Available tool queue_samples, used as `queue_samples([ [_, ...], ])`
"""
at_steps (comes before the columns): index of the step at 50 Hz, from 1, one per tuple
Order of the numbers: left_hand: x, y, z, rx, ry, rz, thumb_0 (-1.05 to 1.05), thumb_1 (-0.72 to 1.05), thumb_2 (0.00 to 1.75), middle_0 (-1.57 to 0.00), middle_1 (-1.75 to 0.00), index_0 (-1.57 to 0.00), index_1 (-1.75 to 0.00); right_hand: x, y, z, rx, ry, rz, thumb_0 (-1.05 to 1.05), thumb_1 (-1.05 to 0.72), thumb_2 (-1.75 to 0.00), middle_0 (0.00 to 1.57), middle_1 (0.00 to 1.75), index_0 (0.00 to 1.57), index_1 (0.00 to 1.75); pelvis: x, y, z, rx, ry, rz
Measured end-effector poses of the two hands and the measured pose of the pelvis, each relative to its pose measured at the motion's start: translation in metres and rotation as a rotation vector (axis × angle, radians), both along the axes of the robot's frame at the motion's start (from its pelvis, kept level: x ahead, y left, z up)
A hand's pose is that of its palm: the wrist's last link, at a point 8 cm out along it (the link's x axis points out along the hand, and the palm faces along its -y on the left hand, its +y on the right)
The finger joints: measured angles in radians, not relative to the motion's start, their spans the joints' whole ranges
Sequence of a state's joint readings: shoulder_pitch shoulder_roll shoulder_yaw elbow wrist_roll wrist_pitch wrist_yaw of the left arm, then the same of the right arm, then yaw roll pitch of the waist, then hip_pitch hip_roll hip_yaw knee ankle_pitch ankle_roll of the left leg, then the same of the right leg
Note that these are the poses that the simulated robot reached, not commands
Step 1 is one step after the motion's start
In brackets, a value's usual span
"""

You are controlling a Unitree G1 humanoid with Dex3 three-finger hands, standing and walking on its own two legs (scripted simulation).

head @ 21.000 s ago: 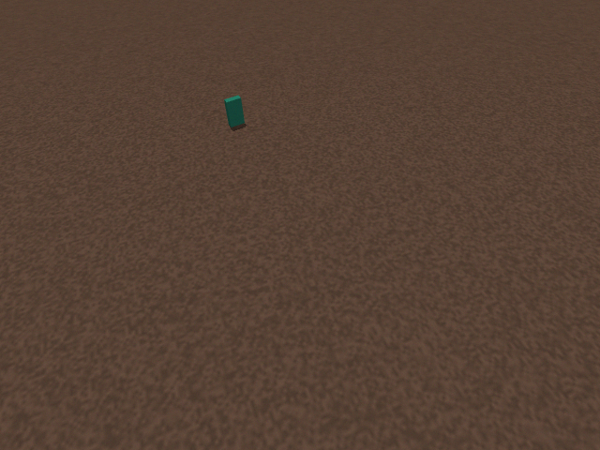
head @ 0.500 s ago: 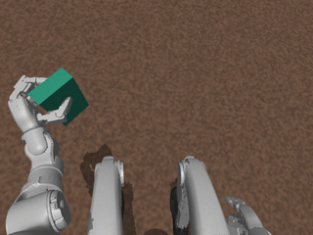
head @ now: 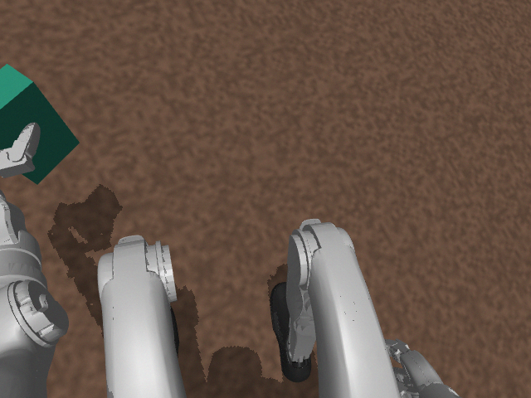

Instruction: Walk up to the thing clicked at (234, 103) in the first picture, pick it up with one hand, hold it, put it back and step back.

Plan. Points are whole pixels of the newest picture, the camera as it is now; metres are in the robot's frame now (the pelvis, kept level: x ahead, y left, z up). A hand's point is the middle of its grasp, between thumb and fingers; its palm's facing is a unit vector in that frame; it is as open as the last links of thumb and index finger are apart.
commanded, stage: crouch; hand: left
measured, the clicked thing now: (24, 133) +0.48 +0.32 -0.09
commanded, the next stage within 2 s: lower in 0.52 s
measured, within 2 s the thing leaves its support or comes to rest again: neither
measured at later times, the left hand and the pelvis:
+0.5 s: hand (13, 142) +0.48 +0.34 -0.12, palm faces +0.52 -0.86 -0.03, open 8.3 cm; pelvis +0.00 +0.01 -0.04, yaw -3 degrees
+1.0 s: hand (31, 152) +0.49 +0.35 -0.18, palm faces +0.53 -0.85 -0.03, open 8.3 cm; pelvis +0.00 +0.01 -0.05, yaw -6 degrees
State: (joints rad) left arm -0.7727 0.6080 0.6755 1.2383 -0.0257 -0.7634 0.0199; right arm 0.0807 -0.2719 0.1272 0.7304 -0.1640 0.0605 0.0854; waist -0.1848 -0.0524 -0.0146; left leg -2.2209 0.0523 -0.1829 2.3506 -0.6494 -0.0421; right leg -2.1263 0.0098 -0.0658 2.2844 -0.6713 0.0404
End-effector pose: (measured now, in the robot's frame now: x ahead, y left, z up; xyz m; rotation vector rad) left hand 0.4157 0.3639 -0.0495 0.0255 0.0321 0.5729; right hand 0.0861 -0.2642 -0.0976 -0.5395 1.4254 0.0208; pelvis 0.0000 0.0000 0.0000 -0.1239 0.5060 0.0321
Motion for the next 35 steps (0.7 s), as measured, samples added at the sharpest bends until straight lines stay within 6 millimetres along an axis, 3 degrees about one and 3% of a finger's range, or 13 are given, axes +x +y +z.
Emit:
queue_samples([
  [17,0.012,0.013,-0.055,-0.015,0.012,-0.021,-0.01,-0.23,1.05,-0.85,-1.16,-0.86,-1.12,0.000,-0.003,-0.012,-0.068,0.049,0.074,0.00,-0.89,-0.90,0.20,0.30,0.20,0.30,0.001,0.007,-0.032,-0.046,-0.055,-0.026],
  [35,0.021,0.017,-0.083,-0.016,0.020,-0.023,-0.01,-0.23,1.05,-0.85,-1.16,-0.87,-1.12,0.005,-0.002,-0.013,-0.098,0.075,0.137,0.00,-0.89,-0.90,0.20,0.30,0.20,0.30,0.003,0.010,-0.044,-0.074,-0.093,-0.040],
])
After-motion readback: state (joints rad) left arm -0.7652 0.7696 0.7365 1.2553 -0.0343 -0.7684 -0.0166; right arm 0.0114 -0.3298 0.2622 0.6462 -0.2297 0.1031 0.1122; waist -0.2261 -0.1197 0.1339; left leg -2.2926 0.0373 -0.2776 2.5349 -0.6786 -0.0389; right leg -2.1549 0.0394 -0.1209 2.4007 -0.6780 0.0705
